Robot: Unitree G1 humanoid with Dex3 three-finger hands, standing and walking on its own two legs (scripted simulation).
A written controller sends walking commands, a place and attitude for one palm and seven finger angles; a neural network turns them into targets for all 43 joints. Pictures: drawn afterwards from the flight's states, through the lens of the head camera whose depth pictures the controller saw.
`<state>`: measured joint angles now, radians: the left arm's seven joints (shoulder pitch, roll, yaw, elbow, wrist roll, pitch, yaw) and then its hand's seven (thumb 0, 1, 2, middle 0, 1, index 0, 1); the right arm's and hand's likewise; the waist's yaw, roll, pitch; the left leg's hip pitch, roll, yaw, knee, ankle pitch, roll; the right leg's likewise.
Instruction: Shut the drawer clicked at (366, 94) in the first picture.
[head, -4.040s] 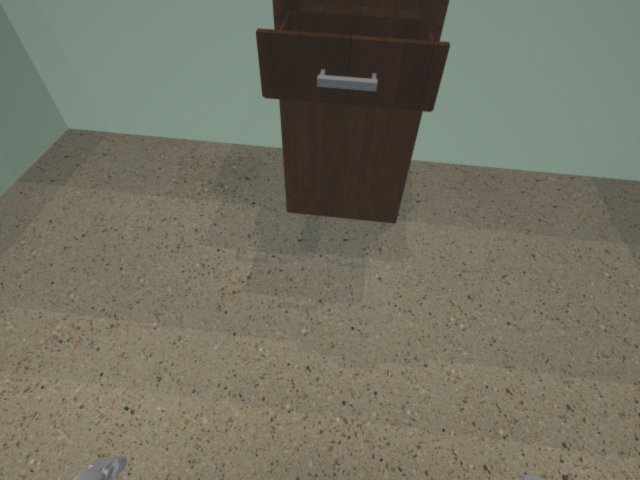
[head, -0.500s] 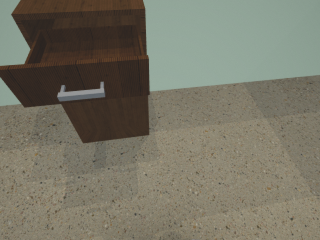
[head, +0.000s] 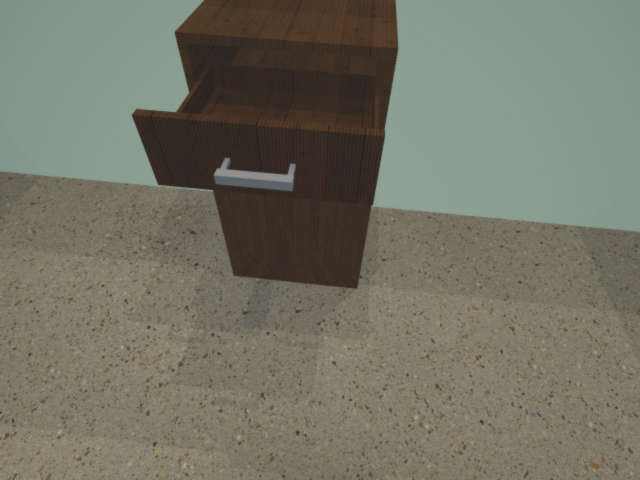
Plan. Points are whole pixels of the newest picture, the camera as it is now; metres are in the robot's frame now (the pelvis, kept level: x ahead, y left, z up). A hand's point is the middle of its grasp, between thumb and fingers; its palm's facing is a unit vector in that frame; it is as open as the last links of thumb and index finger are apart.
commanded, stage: take the last steps up to it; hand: left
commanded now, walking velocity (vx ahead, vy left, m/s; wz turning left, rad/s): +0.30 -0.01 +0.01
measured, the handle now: (256, 172) +0.59 +0.20 +0.03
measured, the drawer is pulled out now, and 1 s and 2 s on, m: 0.29 0.29 0.29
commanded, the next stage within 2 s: come to a stop and stand still in 0.80 s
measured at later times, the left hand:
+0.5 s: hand (211, 428) +0.21 +0.20 -0.18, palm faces -0.02 -0.99 -0.15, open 7.4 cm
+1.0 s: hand (241, 402) +0.26 +0.17 -0.19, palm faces +0.08 -0.98 -0.18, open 7.2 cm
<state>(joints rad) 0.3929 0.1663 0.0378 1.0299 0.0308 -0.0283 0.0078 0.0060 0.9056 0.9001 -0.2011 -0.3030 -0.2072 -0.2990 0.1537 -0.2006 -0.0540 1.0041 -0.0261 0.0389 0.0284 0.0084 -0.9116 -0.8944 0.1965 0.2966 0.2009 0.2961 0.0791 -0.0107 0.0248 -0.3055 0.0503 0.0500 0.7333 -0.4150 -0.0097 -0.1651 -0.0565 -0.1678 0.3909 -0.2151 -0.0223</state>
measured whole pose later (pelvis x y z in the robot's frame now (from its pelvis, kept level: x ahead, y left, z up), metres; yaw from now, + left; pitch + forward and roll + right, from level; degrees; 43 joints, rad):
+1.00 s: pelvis +0.26 -0.01 -0.01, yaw -2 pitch -2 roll -3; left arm 0.31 0.17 0.05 1.09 0.01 -0.03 0.03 -0.01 0.93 0.90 -0.20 -0.30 -0.20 -0.30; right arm 0.18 -0.19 -0.05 1.04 -0.02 -0.03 -0.02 0.01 -0.94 -0.89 0.20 0.30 0.20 0.30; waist 0.04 0.01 0.03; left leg -0.33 0.08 0.07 0.56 -0.19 -0.03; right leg -0.18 0.04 -0.13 0.44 -0.24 -0.04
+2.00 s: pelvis +0.22 -0.02 -0.02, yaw -2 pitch +0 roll -1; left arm 0.34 0.19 0.02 1.01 0.02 0.01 0.05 0.01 0.91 0.90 -0.20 -0.30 -0.21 -0.30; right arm 0.22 -0.21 -0.05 0.93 -0.03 0.03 -0.01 0.01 -0.91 -0.89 0.20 0.30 0.20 0.30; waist 0.03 0.02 0.02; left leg -0.32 0.03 0.00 0.66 -0.33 -0.02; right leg -0.29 -0.06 -0.04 0.64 -0.35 0.04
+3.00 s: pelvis +0.19 -0.02 -0.01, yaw -5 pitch -1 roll +1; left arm 0.29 0.14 -0.01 1.07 0.02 0.00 0.04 0.01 0.91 0.90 -0.20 -0.30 -0.21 -0.30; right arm 0.24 -0.16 -0.02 1.11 -0.01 0.01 0.00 0.01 -0.91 -0.89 0.20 0.30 0.20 0.30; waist 0.00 0.01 0.05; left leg -0.23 0.04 0.06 0.47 -0.22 -0.02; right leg -0.25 -0.04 0.01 0.50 -0.23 0.03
